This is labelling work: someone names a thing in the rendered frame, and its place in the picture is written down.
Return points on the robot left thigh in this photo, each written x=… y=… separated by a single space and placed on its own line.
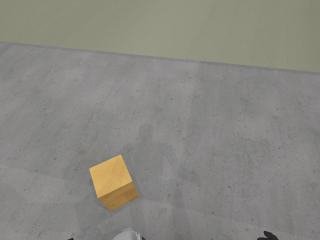
x=128 y=235

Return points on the carton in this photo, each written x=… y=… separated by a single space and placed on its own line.
x=113 y=184

